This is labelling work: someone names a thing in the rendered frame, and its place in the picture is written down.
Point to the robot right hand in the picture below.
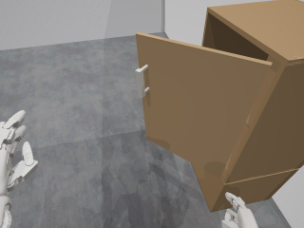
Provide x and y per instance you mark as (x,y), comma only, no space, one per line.
(244,217)

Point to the robot left hand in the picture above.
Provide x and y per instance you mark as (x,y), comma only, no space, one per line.
(10,135)

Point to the handle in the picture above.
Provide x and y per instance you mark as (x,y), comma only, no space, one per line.
(140,81)

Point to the left robot forearm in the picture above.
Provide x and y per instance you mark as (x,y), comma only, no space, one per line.
(6,220)

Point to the cupboard door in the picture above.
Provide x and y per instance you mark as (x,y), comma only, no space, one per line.
(199,98)

